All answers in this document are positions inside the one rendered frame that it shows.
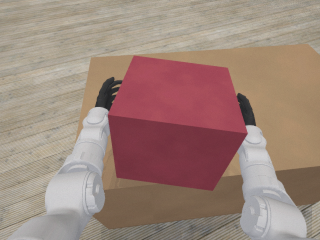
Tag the right robot upper arm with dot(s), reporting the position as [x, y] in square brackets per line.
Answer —
[265, 218]

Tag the carton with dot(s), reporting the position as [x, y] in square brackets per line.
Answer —
[175, 123]

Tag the robot right hand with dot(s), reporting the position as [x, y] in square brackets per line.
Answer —
[246, 110]

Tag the pedestal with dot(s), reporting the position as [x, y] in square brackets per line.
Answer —
[282, 84]

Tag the left robot forearm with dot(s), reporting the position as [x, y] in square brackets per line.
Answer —
[90, 147]

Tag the robot left hand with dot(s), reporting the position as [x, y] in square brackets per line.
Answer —
[105, 97]

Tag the left robot upper arm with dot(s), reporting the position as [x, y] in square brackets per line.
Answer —
[71, 200]

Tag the right robot forearm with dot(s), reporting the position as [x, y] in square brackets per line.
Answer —
[257, 171]

